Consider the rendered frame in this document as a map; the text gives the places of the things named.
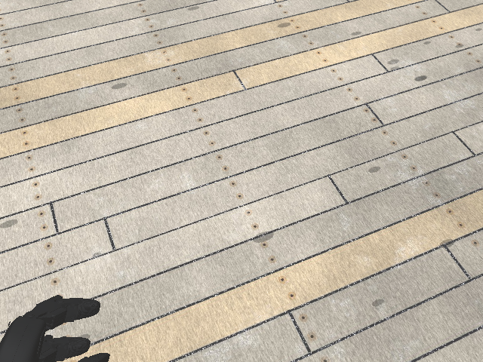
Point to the robot left hand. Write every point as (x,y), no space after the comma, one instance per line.
(25,340)

